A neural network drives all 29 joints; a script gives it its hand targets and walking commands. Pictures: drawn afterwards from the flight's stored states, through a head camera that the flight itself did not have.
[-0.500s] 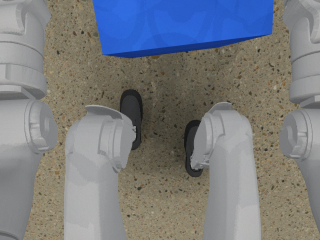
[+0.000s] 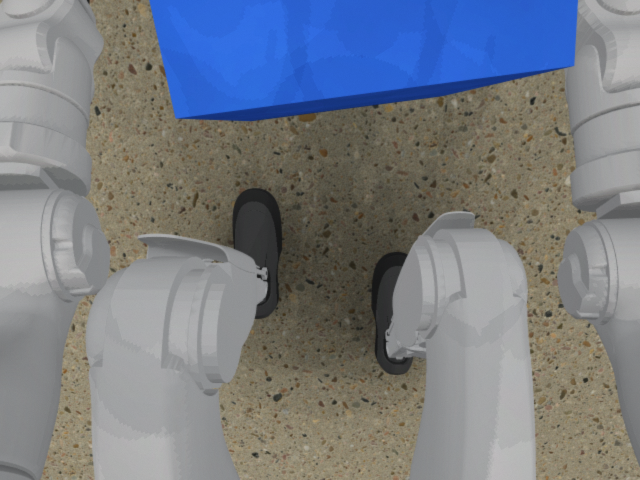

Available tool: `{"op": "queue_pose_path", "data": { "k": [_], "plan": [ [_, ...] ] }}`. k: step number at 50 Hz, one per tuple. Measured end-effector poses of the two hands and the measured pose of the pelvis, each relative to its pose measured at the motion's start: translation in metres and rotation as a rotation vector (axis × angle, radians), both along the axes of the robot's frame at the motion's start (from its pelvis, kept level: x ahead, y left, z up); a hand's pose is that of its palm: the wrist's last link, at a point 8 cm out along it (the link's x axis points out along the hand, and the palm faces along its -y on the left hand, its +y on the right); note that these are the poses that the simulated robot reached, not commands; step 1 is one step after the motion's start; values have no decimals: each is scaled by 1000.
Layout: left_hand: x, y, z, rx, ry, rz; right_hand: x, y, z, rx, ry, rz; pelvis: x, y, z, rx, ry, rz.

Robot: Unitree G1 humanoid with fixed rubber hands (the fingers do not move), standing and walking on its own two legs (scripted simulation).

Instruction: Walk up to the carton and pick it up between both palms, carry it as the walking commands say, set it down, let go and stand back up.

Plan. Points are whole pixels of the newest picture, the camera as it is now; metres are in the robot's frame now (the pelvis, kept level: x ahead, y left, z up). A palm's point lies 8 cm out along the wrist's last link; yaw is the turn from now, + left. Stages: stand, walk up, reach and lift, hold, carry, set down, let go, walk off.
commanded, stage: reach and lift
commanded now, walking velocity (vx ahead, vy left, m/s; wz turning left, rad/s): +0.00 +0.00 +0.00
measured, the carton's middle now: out of the picture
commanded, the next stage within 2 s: none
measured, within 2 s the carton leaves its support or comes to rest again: leaves its support in 1.42 s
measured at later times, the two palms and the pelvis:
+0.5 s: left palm out of the picture +0.55 +0.22 -0.16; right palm out of the picture +0.56 -0.18 -0.15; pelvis +0.00 +0.00 +0.00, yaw +0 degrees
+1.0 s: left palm out of the picture +0.55 +0.20 -0.16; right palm out of the picture +0.55 -0.17 -0.15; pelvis +0.00 +0.00 +0.00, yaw +0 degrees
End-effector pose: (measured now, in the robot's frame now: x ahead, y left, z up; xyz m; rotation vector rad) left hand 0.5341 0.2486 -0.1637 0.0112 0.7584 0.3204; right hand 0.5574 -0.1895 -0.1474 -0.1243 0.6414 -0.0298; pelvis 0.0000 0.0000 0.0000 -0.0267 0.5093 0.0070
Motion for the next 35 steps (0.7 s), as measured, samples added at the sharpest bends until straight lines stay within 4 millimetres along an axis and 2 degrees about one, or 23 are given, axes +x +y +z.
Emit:
{"op": "queue_pose_path", "data": {
  "k": [6, 12, 19, 24, 29, 35],
  "plan": [
    [14, -5, 14, 10, -79, -32, 0, 1, 1, 2, -5, 3, 0, 0, 0, 0, -1, 0],
    [3, -4, 2, 11, -16, -25, 0, 2, 0, 2, -3, 6, 0, 0, 0, 0, -1, -1],
    [18, -17, 14, 7, -79, -72, -1, 6, 0, 5, 0, 21, 0, 0, 0, 0, -2, -1],
    [14, -26, 6, -16, -36, -71, -1, 7, -1, 5, 1, 25, 0, 0, 0, 0, -2, -1],
    [17, -30, 8, -17, -46, -84, -2, 12, -2, 4, 6, 46, -1, 0, 0, 1, -2, -2],
    [20, -46, 8, -34, -40, -118, -2, 19, -3, 0, 6, 59, -1, 0, 0, 1, -3, -2]
  ]
}}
